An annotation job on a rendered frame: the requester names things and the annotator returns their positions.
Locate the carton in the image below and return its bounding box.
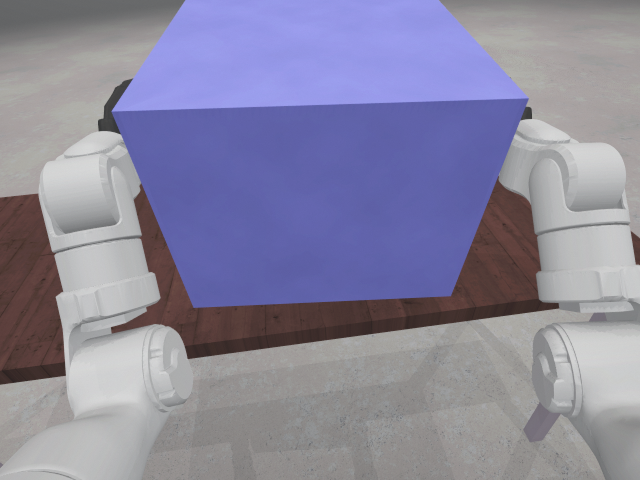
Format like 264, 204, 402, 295
111, 0, 529, 308

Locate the robot right hand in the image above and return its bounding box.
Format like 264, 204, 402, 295
520, 107, 532, 121

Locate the robot left forearm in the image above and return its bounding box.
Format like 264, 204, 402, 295
38, 131, 161, 413

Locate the table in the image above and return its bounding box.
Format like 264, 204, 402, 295
0, 176, 640, 468

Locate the robot right forearm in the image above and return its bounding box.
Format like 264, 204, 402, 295
498, 119, 640, 323

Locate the robot left hand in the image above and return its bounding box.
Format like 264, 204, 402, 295
98, 79, 133, 135

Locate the robot left upper arm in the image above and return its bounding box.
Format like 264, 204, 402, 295
0, 324, 193, 480

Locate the robot right upper arm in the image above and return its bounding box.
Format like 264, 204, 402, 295
532, 320, 640, 480

